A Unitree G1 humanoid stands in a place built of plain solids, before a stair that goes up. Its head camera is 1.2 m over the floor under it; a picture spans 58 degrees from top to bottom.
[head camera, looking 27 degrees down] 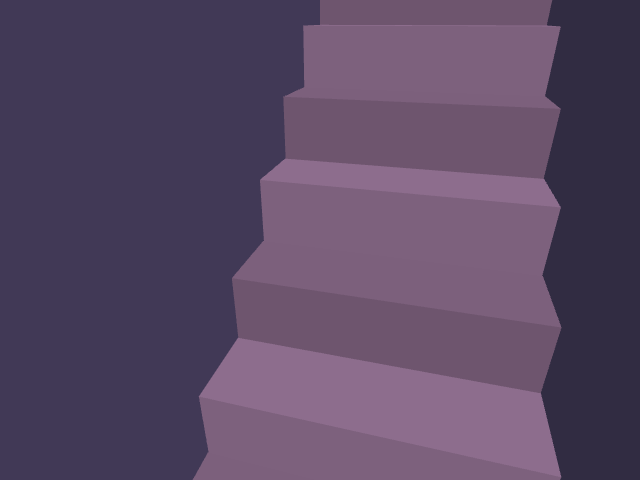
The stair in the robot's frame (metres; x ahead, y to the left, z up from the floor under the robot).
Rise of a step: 0.20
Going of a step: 0.23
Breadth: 0.80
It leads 15 degrees to the right of straight ahead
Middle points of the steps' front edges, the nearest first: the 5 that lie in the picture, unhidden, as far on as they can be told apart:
0.65 -0.09 0.39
0.87 -0.15 0.59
1.09 -0.21 0.79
1.31 -0.27 0.99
1.52 -0.33 1.18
